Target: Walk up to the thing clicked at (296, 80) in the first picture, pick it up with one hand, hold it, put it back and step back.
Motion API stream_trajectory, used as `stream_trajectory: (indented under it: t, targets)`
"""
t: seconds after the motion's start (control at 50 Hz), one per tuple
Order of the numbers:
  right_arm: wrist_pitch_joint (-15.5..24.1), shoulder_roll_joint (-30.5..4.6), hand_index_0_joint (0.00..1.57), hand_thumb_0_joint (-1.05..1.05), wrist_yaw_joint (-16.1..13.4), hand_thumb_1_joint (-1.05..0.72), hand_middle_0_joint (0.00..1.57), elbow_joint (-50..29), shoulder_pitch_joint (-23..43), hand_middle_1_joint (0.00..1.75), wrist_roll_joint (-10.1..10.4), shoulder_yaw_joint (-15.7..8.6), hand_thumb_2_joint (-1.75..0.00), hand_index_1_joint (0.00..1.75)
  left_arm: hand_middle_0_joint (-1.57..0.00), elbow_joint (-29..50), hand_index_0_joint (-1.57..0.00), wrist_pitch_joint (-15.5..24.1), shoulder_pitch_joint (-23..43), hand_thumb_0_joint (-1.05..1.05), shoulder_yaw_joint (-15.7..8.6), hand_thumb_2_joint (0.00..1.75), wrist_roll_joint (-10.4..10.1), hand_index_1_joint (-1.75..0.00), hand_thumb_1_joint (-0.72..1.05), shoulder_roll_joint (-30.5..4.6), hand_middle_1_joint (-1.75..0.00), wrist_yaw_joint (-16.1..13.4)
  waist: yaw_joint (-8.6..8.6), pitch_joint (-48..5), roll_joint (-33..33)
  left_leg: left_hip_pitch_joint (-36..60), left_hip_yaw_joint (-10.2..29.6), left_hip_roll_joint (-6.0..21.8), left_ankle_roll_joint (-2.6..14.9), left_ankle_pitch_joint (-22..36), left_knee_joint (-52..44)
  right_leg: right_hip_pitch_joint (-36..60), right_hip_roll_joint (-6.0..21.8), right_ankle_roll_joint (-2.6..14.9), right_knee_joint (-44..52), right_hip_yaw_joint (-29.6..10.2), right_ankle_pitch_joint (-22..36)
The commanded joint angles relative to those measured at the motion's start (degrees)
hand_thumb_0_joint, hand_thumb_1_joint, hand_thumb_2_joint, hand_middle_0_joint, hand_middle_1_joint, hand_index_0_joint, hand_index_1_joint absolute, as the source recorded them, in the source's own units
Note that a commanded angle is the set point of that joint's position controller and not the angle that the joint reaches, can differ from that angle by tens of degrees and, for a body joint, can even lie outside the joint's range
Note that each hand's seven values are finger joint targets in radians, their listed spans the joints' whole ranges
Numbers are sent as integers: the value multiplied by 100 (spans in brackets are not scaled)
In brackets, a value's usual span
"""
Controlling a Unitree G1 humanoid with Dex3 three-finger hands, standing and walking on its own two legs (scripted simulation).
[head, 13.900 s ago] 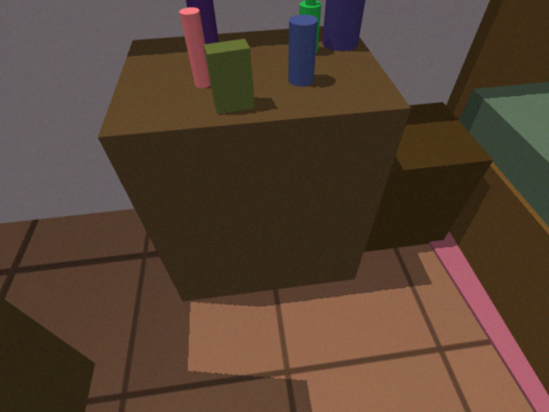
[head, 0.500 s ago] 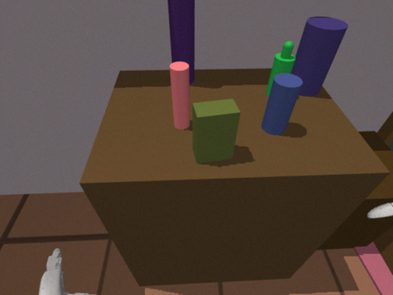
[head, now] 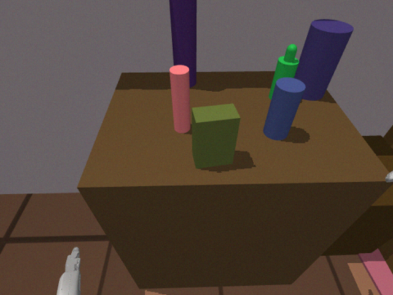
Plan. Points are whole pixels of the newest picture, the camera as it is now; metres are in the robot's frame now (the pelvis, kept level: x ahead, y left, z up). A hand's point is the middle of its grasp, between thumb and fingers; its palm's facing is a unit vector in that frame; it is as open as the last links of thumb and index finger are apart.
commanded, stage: go down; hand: right
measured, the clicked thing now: (282, 110) +0.52 -0.20 +0.11
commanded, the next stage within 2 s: none
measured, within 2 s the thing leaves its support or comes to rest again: neither
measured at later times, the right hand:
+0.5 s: hand out of the picture +0.36 -0.35 +0.24, palm faces +0.24 +0.96 -0.11, open 17.2 cm
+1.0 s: hand out of the picture +0.38 -0.37 +0.24, palm faces +0.21 +0.98 -0.06, open 17.2 cm
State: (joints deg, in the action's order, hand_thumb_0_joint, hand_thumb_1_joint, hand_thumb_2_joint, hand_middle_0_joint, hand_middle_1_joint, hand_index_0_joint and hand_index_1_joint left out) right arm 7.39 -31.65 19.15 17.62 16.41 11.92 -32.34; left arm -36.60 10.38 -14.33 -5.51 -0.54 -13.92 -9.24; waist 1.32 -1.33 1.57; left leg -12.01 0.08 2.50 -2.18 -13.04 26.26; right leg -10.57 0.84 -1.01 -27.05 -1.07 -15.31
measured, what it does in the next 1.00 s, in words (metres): stands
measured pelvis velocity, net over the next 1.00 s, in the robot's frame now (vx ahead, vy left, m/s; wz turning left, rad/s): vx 0.01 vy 0.00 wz -0.01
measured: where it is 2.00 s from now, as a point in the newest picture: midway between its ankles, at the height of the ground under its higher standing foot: outside the picture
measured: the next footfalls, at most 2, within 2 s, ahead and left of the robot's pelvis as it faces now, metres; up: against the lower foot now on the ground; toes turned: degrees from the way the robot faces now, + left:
none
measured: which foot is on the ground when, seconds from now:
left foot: down 0.00-1.00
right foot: down 0.00-1.00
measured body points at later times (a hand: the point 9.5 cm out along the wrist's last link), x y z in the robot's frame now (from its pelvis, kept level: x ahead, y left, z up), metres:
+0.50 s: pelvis +0.00 +0.01 +0.00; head +0.01 +0.02 +0.45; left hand +0.15 +0.27 -0.08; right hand +0.34 -0.40 +0.25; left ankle +0.01 +0.15 -0.74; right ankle -0.01 -0.13 -0.74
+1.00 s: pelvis +0.01 +0.00 -0.01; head +0.03 +0.01 +0.44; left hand +0.17 +0.26 -0.08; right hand +0.36 -0.42 +0.24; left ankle +0.01 +0.15 -0.74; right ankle -0.01 -0.13 -0.74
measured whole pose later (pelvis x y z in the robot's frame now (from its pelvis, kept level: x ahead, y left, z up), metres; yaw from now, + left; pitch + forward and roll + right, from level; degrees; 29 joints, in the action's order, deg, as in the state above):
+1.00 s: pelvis +0.01 +0.00 -0.01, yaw +0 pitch +6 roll +1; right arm -3.9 -48.3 30.9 51.9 40.5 10.5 -33.4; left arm -36.1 12.8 -14.4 2.2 -0.1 -14.7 -11.9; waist -1.6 -4.6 1.6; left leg -20.3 -0.8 1.6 -1.8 -14.4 29.0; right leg -20.1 1.7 -1.3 -31.8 -2.0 -17.6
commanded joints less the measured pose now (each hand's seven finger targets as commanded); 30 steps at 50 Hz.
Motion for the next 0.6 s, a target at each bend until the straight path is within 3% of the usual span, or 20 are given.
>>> stream_trajectory:
  t: [0.0,0.02,0.04,0.06,0.1,0.14,0.2,0.22,0.24,0.28,0.3,0.34,0.36,0.4,0.46,0.48,0.5,0.52,0.58]
  targets:
    - [176,-2131,8,0,9,45,9,-1129,2052,3,126,-539,-1,3,-5,902,-2,341,443,0,-197,8,13,-5,-60,-798,-3,-59,-39,-1096,533,312,-322,-295,204,1184,-210,293,-77,47,381,89,1558]
    - [115,-2196,8,0,35,44,9,-1107,2078,3,108,-535,-1,3,-5,852,-2,329,445,0,-50,8,13,-5,-60,-676,-3,-53,-16,-1109,522,330,-291,-268,191,1236,-221,263,-114,64,354,116,1516]
    - [47,-2212,8,0,86,43,9,-943,2131,3,133,-541,-2,3,-5,710,-3,310,251,0,-25,8,22,-5,-60,-634,-3,-67,-103,-1142,541,298,-281,-258,179,1346,-210,277,-123,80,320,126,1583]
    - [-4,-2326,8,0,133,45,9,-1035,2401,3,176,-558,-1,3,-5,566,-3,317,362,0,8,8,4,-5,-60,-628,-3,-63,-25,-1079,729,232,-268,-251,191,1249,-214,215,-124,67,350,127,1497]
    - [-144,-2473,7,0,215,46,8,-665,2674,4,172,-555,-3,4,-5,689,-3,363,484,0,-185,9,27,-6,-61,-884,-3,-120,-202,-1132,611,126,-266,-261,188,1257,-220,252,-118,91,314,109,1438]
    - [-238,-2500,8,0,291,44,8,-411,2901,4,136,-478,-2,4,-5,636,-3,398,626,0,-9,9,34,-6,-61,-786,-3,-121,-150,-1158,567,114,-267,-258,196,1185,-207,171,-122,90,307,100,1374]
    - [-330,-2701,7,0,458,45,8,120,3292,4,113,-444,-3,4,-5,741,-3,475,592,0,-128,9,34,-6,-61,-1022,-3,-179,-272,-1226,452,-31,-272,-268,204,1028,-214,155,-109,120,298,70,1146]
    - [-338,-2770,7,0,483,44,8,172,3398,4,102,-445,-3,4,-5,705,-3,487,602,0,-72,9,44,-6,-61,-992,-3,-182,-206,-1318,466,40,-270,-257,203,1019,-212,148,-129,124,290,74,1113]
    - [-366,-2848,7,0,527,45,8,440,3503,4,89,-463,-3,4,-5,788,-3,516,578,0,-72,8,45,-6,-61,-1048,-3,-202,-248,-1346,303,-1,-277,-264,197,1039,-205,140,-116,139,281,60,1139]
    - [-372,-2897,7,0,628,45,8,751,3568,4,106,-430,-3,4,-5,634,-3,540,562,0,129,8,25,-6,-61,-821,-3,-185,-158,-1187,393,-81,-271,-255,203,857,-205,9,-125,136,290,69,950]
    - [-399,-2967,7,0,666,50,7,1009,3642,4,103,-428,-4,4,-5,699,-3,553,531,0,94,9,27,-6,-61,-888,-3,-215,-223,-1229,342,-133,-285,-269,214,814,-207,-32,-104,138,304,47,921]
    - [-400,-3045,7,0,735,49,7,1169,3757,4,113,-409,-3,4,-5,604,-3,585,513,0,220,8,40,-6,-61,-831,-3,-192,-167,-1218,444,-169,-291,-273,230,618,-199,-178,-98,129,324,48,709]
    - [-405,-3217,6,0,749,52,6,1284,3829,5,94,-496,-4,5,-5,655,-3,583,534,0,376,8,46,-6,-61,-737,-3,-186,-111,-1307,442,-116,-268,-255,228,664,-197,-202,-115,133,298,59,759]
    - [-408,-3329,6,0,821,50,7,1536,3887,4,110,-552,-4,4,-5,818,-3,604,560,0,220,8,58,-6,-61,-934,-3,-233,-178,-1579,257,11,-229,-238,196,891,-157,-182,-140,165,186,76,959]
    - [-389,-3606,6,0,866,49,6,1603,4128,4,62,-613,-4,4,-5,873,-3,605,587,0,304,9,68,-6,-61,-953,-4,-260,-138,-1778,347,87,-203,-217,192,1149,-75,-169,-164,166,93,113,1216]
    - [-380,-3655,6,0,884,49,7,1637,4190,4,59,-606,-4,4,-5,877,-3,610,578,0,181,9,65,-6,-61,-1069,-4,-294,-166,-1830,382,26,-226,-239,203,1203,-44,-69,-139,153,63,97,1311]
    - [-367,-3752,6,0,881,49,7,1647,4302,4,32,-602,-4,4,-5,904,-3,600,601,0,243,9,67,-6,-61,-1062,-4,-294,-152,-1846,448,37,-221,-244,213,1142,-47,-133,-142,142,70,94,1257]
    - [-370,-3687,6,0,911,48,7,1773,4265,4,32,-572,-4,4,-5,799,-3,591,600,0,427,9,68,-6,-61,-845,-4,-286,-120,-1793,396,54,-211,-234,199,1100,-52,-219,-156,156,52,106,1186]
    - [-419,-3705,6,0,965,49,7,2008,4258,4,44,-524,-4,4,-5,672,-3,589,575,0,430,9,58,-6,-61,-843,-4,-317,-187,-1658,374,-12,-177,-215,189,940,-78,-384,-165,188,51,122,953]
